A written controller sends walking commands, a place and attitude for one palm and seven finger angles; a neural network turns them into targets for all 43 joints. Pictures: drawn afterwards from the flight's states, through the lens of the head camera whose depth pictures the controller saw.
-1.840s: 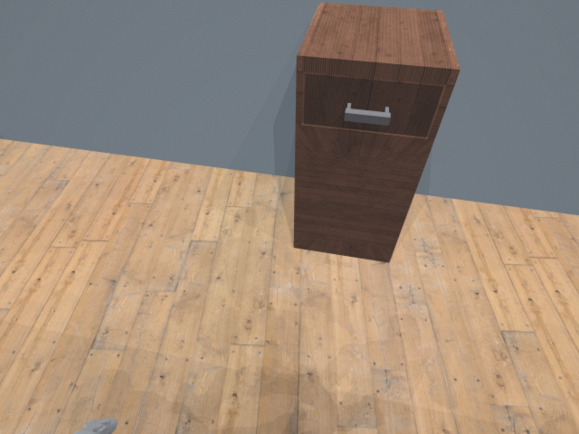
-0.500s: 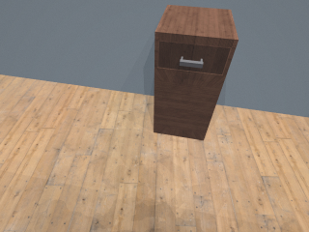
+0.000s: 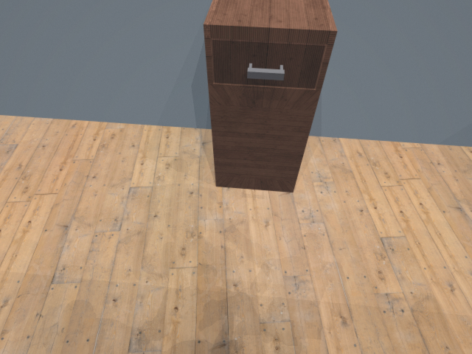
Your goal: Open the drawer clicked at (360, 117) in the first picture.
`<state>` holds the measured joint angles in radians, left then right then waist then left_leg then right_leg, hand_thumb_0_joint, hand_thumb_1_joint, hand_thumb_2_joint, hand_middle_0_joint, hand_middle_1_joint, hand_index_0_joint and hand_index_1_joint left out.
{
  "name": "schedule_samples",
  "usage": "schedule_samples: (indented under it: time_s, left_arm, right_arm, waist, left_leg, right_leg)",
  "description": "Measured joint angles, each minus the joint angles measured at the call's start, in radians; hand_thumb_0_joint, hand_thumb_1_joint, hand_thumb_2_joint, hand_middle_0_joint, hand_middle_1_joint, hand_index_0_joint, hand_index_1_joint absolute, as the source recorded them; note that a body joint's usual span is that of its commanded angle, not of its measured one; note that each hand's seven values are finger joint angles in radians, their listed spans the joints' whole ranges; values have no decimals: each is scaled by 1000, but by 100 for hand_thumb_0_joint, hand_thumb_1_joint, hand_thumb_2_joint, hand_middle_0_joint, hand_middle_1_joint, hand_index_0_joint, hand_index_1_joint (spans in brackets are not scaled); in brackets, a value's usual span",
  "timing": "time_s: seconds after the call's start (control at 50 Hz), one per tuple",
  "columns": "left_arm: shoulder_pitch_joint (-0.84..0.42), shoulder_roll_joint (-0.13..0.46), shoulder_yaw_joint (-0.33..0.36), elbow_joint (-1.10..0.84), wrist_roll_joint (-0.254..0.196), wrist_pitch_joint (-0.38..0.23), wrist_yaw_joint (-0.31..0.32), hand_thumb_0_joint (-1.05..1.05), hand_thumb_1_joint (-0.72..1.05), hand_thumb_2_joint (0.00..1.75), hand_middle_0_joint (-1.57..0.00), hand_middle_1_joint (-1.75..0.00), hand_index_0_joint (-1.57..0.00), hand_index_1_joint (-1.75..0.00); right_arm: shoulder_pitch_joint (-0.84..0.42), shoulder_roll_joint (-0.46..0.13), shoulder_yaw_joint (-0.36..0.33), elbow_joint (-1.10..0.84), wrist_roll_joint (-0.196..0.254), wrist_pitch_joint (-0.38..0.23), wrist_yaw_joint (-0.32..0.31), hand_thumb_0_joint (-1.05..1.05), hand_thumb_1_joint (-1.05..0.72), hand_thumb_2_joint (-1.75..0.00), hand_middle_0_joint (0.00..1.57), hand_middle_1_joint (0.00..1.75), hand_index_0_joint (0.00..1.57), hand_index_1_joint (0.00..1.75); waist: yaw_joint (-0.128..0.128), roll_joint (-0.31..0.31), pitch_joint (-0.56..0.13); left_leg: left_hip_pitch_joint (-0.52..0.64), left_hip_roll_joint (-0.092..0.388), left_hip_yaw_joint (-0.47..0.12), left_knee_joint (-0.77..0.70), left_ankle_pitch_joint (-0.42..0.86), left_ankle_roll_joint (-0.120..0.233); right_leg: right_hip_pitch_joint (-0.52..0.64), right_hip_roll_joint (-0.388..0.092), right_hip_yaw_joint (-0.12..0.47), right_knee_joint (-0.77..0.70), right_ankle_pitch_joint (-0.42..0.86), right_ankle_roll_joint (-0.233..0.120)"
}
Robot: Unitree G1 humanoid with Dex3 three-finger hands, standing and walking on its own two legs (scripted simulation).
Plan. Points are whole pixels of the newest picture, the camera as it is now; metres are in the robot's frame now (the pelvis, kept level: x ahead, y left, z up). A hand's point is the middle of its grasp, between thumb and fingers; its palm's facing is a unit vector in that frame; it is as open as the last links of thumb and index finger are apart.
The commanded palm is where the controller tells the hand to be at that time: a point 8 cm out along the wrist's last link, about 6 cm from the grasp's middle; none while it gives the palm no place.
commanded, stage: walk to a spot facing it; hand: left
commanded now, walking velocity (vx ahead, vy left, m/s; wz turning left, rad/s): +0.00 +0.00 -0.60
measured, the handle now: (265, 70) +0.97 -0.04 -0.04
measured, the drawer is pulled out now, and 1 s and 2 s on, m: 0.00 0.00 0.00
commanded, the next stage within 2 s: turn to face it in 1.60 s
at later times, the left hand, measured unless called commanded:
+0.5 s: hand out of the picture +0.07 +0.22 -0.17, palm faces -0.20 -0.95 -0.24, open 7.4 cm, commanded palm none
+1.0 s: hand (190, 336) +0.18 +0.11 -0.15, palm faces -0.55 -0.80 -0.23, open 7.4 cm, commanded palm none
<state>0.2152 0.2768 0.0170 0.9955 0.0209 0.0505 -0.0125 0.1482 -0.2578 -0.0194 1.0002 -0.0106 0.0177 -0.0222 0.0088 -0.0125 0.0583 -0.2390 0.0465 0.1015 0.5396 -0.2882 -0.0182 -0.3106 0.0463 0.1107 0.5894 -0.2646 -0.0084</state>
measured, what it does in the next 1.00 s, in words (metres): steps on the spot, turning right: left foot, then right foot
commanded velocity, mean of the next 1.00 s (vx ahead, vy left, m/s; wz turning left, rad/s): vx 0.08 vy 0.00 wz -0.59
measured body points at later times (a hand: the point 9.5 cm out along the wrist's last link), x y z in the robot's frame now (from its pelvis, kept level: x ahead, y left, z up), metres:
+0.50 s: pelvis -0.03 +0.02 +0.00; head +0.02 +0.02 +0.45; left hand +0.08 +0.27 -0.15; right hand +0.04 -0.26 -0.12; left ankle -0.02 +0.15 -0.73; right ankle +0.03 -0.10 -0.73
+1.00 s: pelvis -0.03 +0.00 -0.01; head -0.01 -0.02 +0.44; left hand +0.21 +0.15 -0.13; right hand -0.18 -0.22 -0.16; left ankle +0.00 +0.14 -0.68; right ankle -0.10 -0.08 -0.73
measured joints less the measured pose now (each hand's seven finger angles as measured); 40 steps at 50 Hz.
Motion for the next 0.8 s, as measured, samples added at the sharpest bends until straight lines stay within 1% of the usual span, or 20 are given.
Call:
schedule_samples:
  time_s: [0.04, 0.08, 0.1, 0.12, 0.14, 0.18, 0.22, 0.26, 0.32, 0.4, 0.44, 0.48, 0.5, 0.52, 0.56, 0.6, 0.64, 0.7, 0.76, 0.8]
  left_arm:
    - [4, -13, 4, -19, 0, 3, -5, 1, 91, 90, -20, -30, -20, -30]
    - [10, -27, 10, -38, 0, 4, -9, 1, 91, 90, -20, -30, -20, -30]
    - [15, -35, 14, -46, 1, 3, -12, 1, 91, 90, -20, -30, -20, -30]
    - [18, -47, 16, -53, 3, -1, -13, 1, 91, 90, -20, -30, -20, -30]
    - [22, -55, 17, -62, 7, -9, -12, 1, 91, 90, -20, -30, -20, -30]
    - [28, -71, 16, -75, 5, -19, -2, 1, 91, 90, -20, -30, -20, -30]
    - [34, -83, 15, -81, 3, -18, 4, 1, 91, 90, -20, -30, -20, -30]
    - [42, -88, 16, -82, 2, -15, 6, 1, 91, 90, -20, -30, -20, -30]
    - [52, -86, 20, -83, 3, -14, 6, 1, 90, 90, -20, -30, -20, -30]
    - [54, -70, 31, -88, 6, -8, 5, 1, 90, 90, -20, -30, -20, -30]
    - [48, -57, 38, -92, 8, -2, 5, 1, 90, 90, -20, -30, -20, -30]
    - [41, -41, 45, -96, 7, 4, 5, 1, 90, 90, -20, -30, -20, -30]
    - [40, -34, 48, -100, 5, 8, 5, 1, 90, 90, -20, -30, -20, -30]
    - [32, -23, 54, -100, 2, 13, 4, 1, 90, 90, -20, -30, -20, -30]
    - [16, -2, 70, -96, 6, 21, -3, 1, 91, 90, -20, -30, -20, -30]
    - [9, 14, 82, -95, 11, 22, -13, 1, 91, 90, -20, -30, -20, -30]
    - [6, 24, 88, -99, 11, 21, -20, 1, 91, 90, -20, -30, -20, -30]
    - [0, 26, 85, -98, 8, 23, -26, 1, 91, 90, -19, -29, -20, -30]
    - [-19, 18, 78, -92, 5, 31, -29, 1, 91, 90, -19, -29, -20, -30]
    - [-38, 9, 71, -91, 4, 32, -33, 1, 91, 90, -19, -29, -19, -30]
  right_arm:
    - [9, 16, -5, -12, -1, 4, 1, 0, -90, -90, 20, 30, 20, 29]
    - [14, 25, -10, -19, -2, 8, 3, 0, -90, -90, 20, 30, 20, 30]
    - [16, 26, -14, -22, -3, 11, 4, 0, -90, -90, 20, 30, 20, 30]
    - [17, 23, -18, -25, -3, 15, 5, 0, -90, -90, 20, 30, 20, 30]
    - [17, 23, -24, -28, -3, 23, 4, 0, -90, -90, 20, 30, 20, 30]
    - [10, 23, -29, -29, 0, 40, 2, 0, -90, -90, 20, 30, 20, 30]
    - [-4, 22, -33, -36, -1, 43, 3, 0, -90, -90, 20, 30, 20, 29]
    - [-16, 24, -34, -49, -2, 37, 4, 0, -90, -90, 20, 30, 20, 29]
    - [-30, 27, -36, -71, -2, 29, 2, 0, -90, -90, 20, 30, 20, 29]
    - [-45, 26, -36, -93, 4, 23, -3, 0, -90, -90, 20, 30, 20, 29]
    - [-49, 26, -34, -103, 9, 17, -6, 0, -90, -90, 20, 30, 20, 29]
    - [-47, 27, -31, -112, 13, 6, -9, 0, -90, -90, 20, 30, 20, 29]
    - [-39, 25, -27, -121, 14, -3, -11, 0, -90, -90, 20, 30, 20, 29]
    - [-33, 29, -26, -124, 11, -12, -14, 0, -90, -90, 20, 30, 20, 29]
    - [-16, 40, -18, -125, 4, -13, -16, 0, -90, -90, 20, 30, 20, 29]
    - [8, 48, -11, -119, -3, -9, -17, 0, -90, -90, 20, 30, 20, 29]
    - [29, 53, -6, -110, -8, -8, -18, 0, -90, -90, 20, 30, 20, 29]
    - [54, 57, -6, -102, -11, -14, -17, 0, -90, -90, 20, 30, 20, 30]
    - [78, 58, -7, -96, -13, -20, -13, 0, -90, -90, 20, 30, 20, 30]
    - [92, 55, -9, -89, -14, -20, -8, 0, -90, -90, 20, 30, 20, 30]
  waist:
    - [1, -6, 8]
    - [10, -7, 20]
    - [14, 0, 26]
    - [12, 22, 33]
    - [8, 32, 33]
    - [15, 34, 36]
    - [19, 34, 42]
    - [20, 26, 39]
    - [21, 11, 28]
    - [29, -5, 11]
    - [34, -13, 2]
    - [36, -23, -8]
    - [31, -20, -16]
    - [24, -29, -16]
    - [23, -49, -10]
    - [20, -50, -14]
    - [21, -46, -15]
    - [16, -31, -9]
    - [2, -17, 5]
    - [-10, -5, 16]
  left_leg:
    - [-16, 6, 18, 37, -19, -2]
    - [-24, 17, 42, 81, -44, -6]
    - [-29, 28, 51, 111, -61, -10]
    - [-42, 49, 46, 152, -82, -16]
    - [-76, 51, 28, 227, -131, -22]
    - [-154, 12, -44, 412, -199, -25]
    - [-206, -13, -84, 527, -170, -27]
    - [-227, -24, -96, 546, -135, -31]
    - [-219, -33, -106, 497, -116, -37]
    - [-160, -44, -119, 348, -129, -33]
    - [-117, -53, -125, 246, -135, -23]
    - [-56, -64, -127, 99, -101, -11]
    - [-16, -61, -129, 9, -79, 2]
    - [-5, -63, -123, -26, -29, 14]
    - [5, -61, -95, -21, -19, 28]
    - [24, -45, -75, -35, -21, 32]
    - [45, -27, -53, -55, -19, 32]
    - [68, -1, -16, -66, -21, 32]
    - [80, 23, 24, -60, -31, 25]
    - [81, 41, 50, -43, -45, 17]
  right_leg:
    - [-34, 4, 3, 57, -13, -2]
    - [-63, -8, -31, 123, -52, 0]
    - [-66, -11, -50, 139, -66, -5]
    - [-66, 3, -63, 149, -71, -25]
    - [-75, 11, -70, 160, -73, -42]
    - [-80, 16, -63, 145, -58, -43]
    - [-68, 25, -46, 88, -19, -45]
    - [-57, 30, -22, 26, 24, -47]
    - [-50, 36, 18, -44, 76, -40]
    - [-57, 49, 74, -93, 120, -24]
    - [-67, 57, 99, -104, 135, -12]
    - [-83, 67, 125, -102, 145, 4]
    - [-98, 78, 131, -88, 144, 13]
    - [-119, 81, 132, -42, 92, 17]
    - [-184, 71, 73, 158, -62, 40]
    - [-240, 53, 6, 373, -101, 59]
    - [-259, 21, -41, 505, -102, 71]
    - [-229, -29, -85, 516, -117, 82]
    - [-173, -67, -115, 412, -136, 81]
    - [-130, -81, -134, 322, -149, 74]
